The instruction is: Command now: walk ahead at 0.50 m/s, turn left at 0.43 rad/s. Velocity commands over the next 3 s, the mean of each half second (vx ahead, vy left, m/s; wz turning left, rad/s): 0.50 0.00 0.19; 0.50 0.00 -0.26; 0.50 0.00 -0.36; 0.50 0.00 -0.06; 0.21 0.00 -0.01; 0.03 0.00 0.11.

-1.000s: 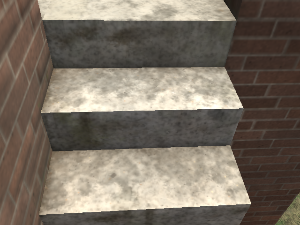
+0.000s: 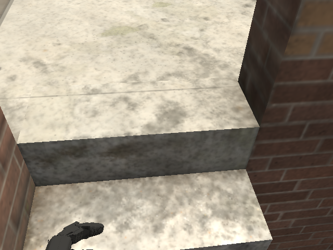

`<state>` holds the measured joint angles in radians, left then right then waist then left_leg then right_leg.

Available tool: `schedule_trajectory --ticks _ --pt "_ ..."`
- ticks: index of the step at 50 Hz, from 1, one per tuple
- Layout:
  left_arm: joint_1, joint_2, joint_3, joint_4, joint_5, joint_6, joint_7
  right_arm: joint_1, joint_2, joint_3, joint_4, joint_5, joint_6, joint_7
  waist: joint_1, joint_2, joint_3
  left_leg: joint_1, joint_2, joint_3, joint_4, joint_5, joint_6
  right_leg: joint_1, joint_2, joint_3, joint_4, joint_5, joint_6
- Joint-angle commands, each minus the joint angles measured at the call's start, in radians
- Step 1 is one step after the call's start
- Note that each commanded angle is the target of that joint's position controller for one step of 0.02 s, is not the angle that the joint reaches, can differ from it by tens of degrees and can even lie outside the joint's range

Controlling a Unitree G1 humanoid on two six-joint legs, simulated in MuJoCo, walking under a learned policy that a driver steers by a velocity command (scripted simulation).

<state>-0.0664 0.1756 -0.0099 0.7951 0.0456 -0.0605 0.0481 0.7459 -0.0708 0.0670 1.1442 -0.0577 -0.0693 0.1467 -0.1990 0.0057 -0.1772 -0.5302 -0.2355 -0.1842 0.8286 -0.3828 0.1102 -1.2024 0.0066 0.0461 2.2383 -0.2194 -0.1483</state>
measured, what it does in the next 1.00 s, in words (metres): climbs: right foot 0.20 m higher, then left foot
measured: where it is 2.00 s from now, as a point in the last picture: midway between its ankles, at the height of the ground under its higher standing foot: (135, 95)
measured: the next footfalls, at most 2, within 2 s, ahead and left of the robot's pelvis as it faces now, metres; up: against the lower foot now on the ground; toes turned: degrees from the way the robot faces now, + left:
right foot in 0.22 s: +0.24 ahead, -0.10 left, +0.20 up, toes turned +2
left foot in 0.70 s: +0.31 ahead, +0.13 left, +0.20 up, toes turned +9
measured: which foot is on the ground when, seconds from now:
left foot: down 0.00-0.28, up 0.30-0.68, down 0.70-1.00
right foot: up 0.00-0.20, down 0.22-0.72, up 0.74-1.00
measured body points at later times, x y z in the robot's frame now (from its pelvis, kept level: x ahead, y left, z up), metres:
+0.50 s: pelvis +0.19 -0.02 +0.20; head +0.17 +0.00 +0.65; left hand +0.20 +0.21 +0.04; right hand +0.29 -0.27 +0.07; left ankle +0.21 +0.17 -0.35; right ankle +0.20 -0.10 -0.51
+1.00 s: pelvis +0.39 +0.01 +0.24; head +0.40 +0.00 +0.69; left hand +0.63 +0.20 +0.18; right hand +0.28 -0.19 +0.09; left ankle +0.27 +0.13 -0.50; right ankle +0.48 -0.11 -0.27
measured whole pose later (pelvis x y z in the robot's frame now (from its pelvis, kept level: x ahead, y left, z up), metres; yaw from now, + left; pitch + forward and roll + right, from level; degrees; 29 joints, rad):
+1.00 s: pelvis +0.39 +0.01 +0.24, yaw -1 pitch +10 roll +0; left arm -0.06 0.15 -0.07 0.71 0.01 0.05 -0.07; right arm 0.50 -0.16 0.00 1.19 -0.08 -0.03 0.18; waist 0.03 0.03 -0.16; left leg -0.07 0.05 0.20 0.13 -0.20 0.02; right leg -1.27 -0.06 -0.04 1.75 -0.50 -0.24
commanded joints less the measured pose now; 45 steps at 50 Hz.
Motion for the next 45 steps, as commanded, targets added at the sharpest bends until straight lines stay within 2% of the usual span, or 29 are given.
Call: schedule_trajectory --ticks 1,3,6,7,8,10,11,12,13,14,15,16,17,19,21,22,26,27,28,31,34,35,36,37,38,40,42,44,45 --pt "-0.089 0.075 0.005 -0.102 0.010 -0.015 0.001 0.083 -0.121 -0.014 0.047 -0.018 -0.029 -0.016 0.103 0.103 0.119 0.263 0.269 -0.582 -0.300 -0.123 0.099 -0.439 -0.013 0.074 0.308 -0.132 -0.043" --pt "-0.098 0.047 0.006 -0.129 -0.005 -0.005 -0.014 0.026 -0.119 -0.028 0.018 -0.029 -0.029 -0.041 0.142 0.087 0.137 0.257 0.229 -0.464 -0.340 -0.083 0.027 -0.418 -0.044 0.004 0.098 -0.057 -0.038" --pt "-0.320 0.013 0.012 -0.218 -0.018 0.028 -0.032 0.065 -0.095 -0.036 0.010 -0.009 -0.023 -0.060 0.088 0.145 0.142 0.020 0.208 -0.394 -0.496 0.029 0.069 -0.176 -0.097 -0.152 -0.273 -0.049 0.007" --pt "-0.480 0.002 0.005 -0.280 0.000 0.048 -0.035 -0.036 -0.119 -0.056 -0.039 0.048 -0.011 -0.032 0.104 0.105 0.165 -0.154 0.263 -0.378 -0.719 0.166 0.105 0.102 -0.069 -0.243 -0.653 -0.386 0.030" --pt "-0.473 -0.050 -0.010 -0.277 -0.005 0.083 -0.059 0.020 -0.128 -0.058 0.000 0.057 0.000 -0.018 0.104 0.139 0.113 -0.160 0.339 -0.440 -0.766 0.423 0.168 0.251 -0.028 -0.256 -0.738 -0.422 0.047" --pt "-0.252 -0.011 -0.006 -0.211 -0.028 0.091 -0.098 -0.080 -0.218 -0.070 -0.002 0.042 -0.046 0.024 0.207 0.239 0.103 0.222 0.440 -0.333 -0.625 1.794 0.171 0.256 0.029 -0.296 -0.819 -0.265 0.059" --pt "-0.164 0.077 0.021 -0.214 -0.016 0.095 -0.109 -0.060 -0.283 -0.098 0.005 0.060 -0.054 0.035 0.245 0.161 0.008 0.468 0.385 -0.201 -0.501 2.259 0.081 0.238 0.077 -0.317 -0.921 -0.199 0.027" --pt "0.037 0.063 0.016 -0.126 0.031 0.093 -0.106 -0.155 -0.296 -0.111 -0.004 0.059 -0.069 0.045 0.282 0.265 -0.127 0.586 0.423 -0.212 -0.350 2.450 0.122 0.387 0.068 -0.208 -1.120 -0.184 0.005" --pt "0.210 0.047 0.024 -0.047 0.000 0.101 -0.107 -0.061 -0.231 -0.100 0.005 -0.007 -0.062 0.060 0.259 0.101 -0.292 0.366 0.407 -0.220 -0.244 2.474 0.104 0.776 0.060 -0.008 -1.065 -0.093 -0.092" --pt "0.280 0.093 0.045 -0.003 0.010 0.124 -0.095 -0.080 -0.225 -0.110 0.036 -0.026 -0.033 0.079 0.324 -0.022 -0.231 0.146 0.362 -0.232 -0.158 2.143 0.065 0.923 0.041 0.138 -1.243 -0.202 -0.112" --pt "0.378 0.116 0.068 0.066 0.020 0.130 -0.077 -0.192 -0.167 -0.104 0.016 -0.043 -0.006 0.091 0.376 -0.250 -0.094 -0.071 0.276 -0.202 0.078 1.297 -0.020 0.969 -0.064 0.338 -1.445 -0.225 -0.151" --pt "0.343 0.136 0.074 0.055 0.059 0.132 -0.074 -0.304 -0.201 -0.118 -0.001 0.015 0.022 0.092 0.398 -0.338 -0.016 -0.194 0.147 -0.111 0.809 0.482 -0.127 0.717 -0.243 0.705 -1.725 -0.595 -0.270" --pt "0.283 0.159 0.080 0.067 0.068 0.119 -0.083 -0.350 -0.192 -0.119 -0.041 0.047 0.026 0.066 0.341 -0.123 0.115 -0.451 0.141 -0.162 1.200 0.475 -0.048 0.628 -0.258 0.787 -1.760 -0.815 -0.238" --pt "0.138 -0.022 0.022 0.123 0.026 0.055 -0.115 -0.339 -0.165 -0.104 -0.029 0.024 0.015 -0.005 0.207 0.108 0.168 -0.571 0.147 -0.210 1.202 0.490 0.029 0.579 -0.219 0.545 -1.776 -0.586 -0.148" --pt "0.098 -0.127 -0.017 0.183 -0.038 -0.004 -0.107 -0.313 -0.133 -0.100 -0.029 -0.006 0.021 -0.034 0.128 0.072 0.117 -0.547 0.172 -0.132 0.943 0.467 0.052 0.612 -0.085 0.170 -1.767 -0.248 -0.037" --pt "0.084 -0.100 -0.014 0.169 -0.043 -0.020 -0.095 -0.330 -0.151 -0.104 -0.050 -0.035 0.019 -0.036 0.110 0.037 0.099 -0.510 0.197 -0.037 0.820 0.404 -0.007 0.618 -0.069 0.066 -1.765 -0.155 -0.048" --pt "0.130 0.114 0.032 0.135 0.007 -0.011 -0.091 -0.486 -0.204 -0.103 -0.088 0.011 0.025 -0.034 0.155 -0.092 0.031 -0.152 0.230 0.301 0.571 0.202 -0.136 0.431 -0.097 -0.082 -1.944 -0.134 -0.092" --pt "0.125 0.141 0.034 0.126 0.009 -0.011 -0.092 -0.528 -0.202 -0.106 -0.106 0.018 0.014 -0.040 0.172 -0.077 0.061 -0.036 0.243 0.308 0.473 0.217 -0.169 0.391 -0.085 -0.097 -1.980 -0.052 -0.117" --pt "0.123 0.129 0.024 0.153 0.022 -0.012 -0.094 -0.546 -0.210 -0.105 -0.127 -0.014 0.020 -0.047 0.145 -0.075 0.058 -0.028 0.288 0.256 0.428 0.303 -0.140 0.461 -0.161 -0.015 -1.960 0.006 -0.171" --pt "0.223 0.141 0.033 0.234 -0.004 -0.018 -0.100 -0.594 -0.168 -0.077 -0.208 -0.037 0.046 -0.093 0.166 -0.048 0.107 -0.133 0.307 0.206 0.050 0.221 -0.090 0.880 -0.269 0.085 -1.906 0.334 -0.255" --pt "0.370 0.173 0.068 0.309 -0.009 -0.003 -0.129 -0.690 -0.186 -0.073 -0.324 0.031 0.038 -0.131 0.181 -0.149 0.012 -0.015 0.183 0.338 -0.384 0.222 -0.096 1.157 -0.207 0.087 -1.660 0.716 -0.250" --pt "0.346 0.159 0.067 0.311 0.019 0.001 -0.153 -0.570 -0.217 -0.086 -0.314 0.041 0.043 -0.147 0.137 -0.153 -0.057 0.166 0.197 0.297 -0.388 0.307 -0.060 1.103 -0.198 0.061 -1.537 0.860 -0.225" --pt "0.311 0.082 0.047 0.282 0.026 -0.003 -0.169 -0.309 -0.287 -0.115 -0.247 0.016 0.042 -0.161 0.052 -0.037 -0.115 0.496 0.286 0.176 -0.363 0.476 0.031 0.815 -0.148 0.018 -1.223 0.726 -0.152" --pt "0.348 -0.078 -0.012 0.239 0.042 -0.017 -0.177 -0.102 -0.368 -0.140 -0.161 0.022 0.022 -0.169 0.043 0.241 -0.153 0.854 0.568 -0.139 -0.356 0.964 0.302 0.292 0.018 -0.111 -0.711 -0.018 -0.016" --pt "0.362 -0.079 -0.029 0.232 0.002 -0.026 -0.170 -0.060 -0.340 -0.128 -0.130 0.025 0.009 -0.145 0.031 0.358 -0.110 0.888 0.703 -0.380 -0.421 0.749 0.364 -0.088 0.044 -0.009 -0.089 -0.307 -0.013" --pt "0.123 -0.011 -0.010 0.121 -0.035 0.008 -0.113 -0.121 -0.160 -0.079 -0.053 -0.019 0.023 -0.092 0.050 0.096 0.073 0.790 0.655 -0.149 -0.526 0.229 0.215 -0.444 -0.006 0.014 0.236 -0.363 -0.085" --pt "-0.030 0.006 -0.011 -0.034 -0.043 0.048 -0.075 -0.188 -0.016 -0.024 0.019 -0.027 0.001 -0.034 0.154 -0.043 0.150 0.605 0.592 0.051 -0.586 0.310 0.112 -0.444 -0.074 0.062 0.119 -0.431 -0.153" --pt "-0.052 -0.013 -0.045 -0.130 -0.068 0.077 -0.058 -0.345 -0.039 -0.028 0.045 -0.054 -0.023 -0.010 0.249 0.003 0.194 0.392 0.520 0.222 -0.714 0.276 0.057 -0.355 -0.119 0.060 -0.110 -0.554 -0.216" --pt "-0.079 0.057 -0.039 -0.173 -0.075 0.088 -0.043 -0.492 -0.126 -0.046 -0.007 -0.066 -0.031 0.017 0.303 -0.024 0.166 0.177 0.455 0.304 -0.777 0.211 0.029 -0.134 -0.155 0.023 -0.411 -0.438 -0.212"
Over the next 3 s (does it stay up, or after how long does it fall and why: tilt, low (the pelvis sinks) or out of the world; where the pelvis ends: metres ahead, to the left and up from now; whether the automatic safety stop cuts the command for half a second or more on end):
stays up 0.96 -0.12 0.61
